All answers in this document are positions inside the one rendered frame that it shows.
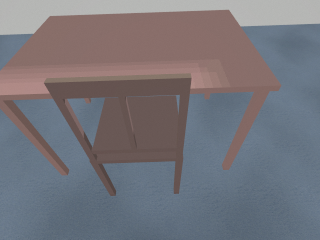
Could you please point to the table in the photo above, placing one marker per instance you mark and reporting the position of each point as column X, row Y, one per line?
column 209, row 44

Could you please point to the chair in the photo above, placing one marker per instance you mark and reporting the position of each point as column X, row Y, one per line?
column 139, row 122

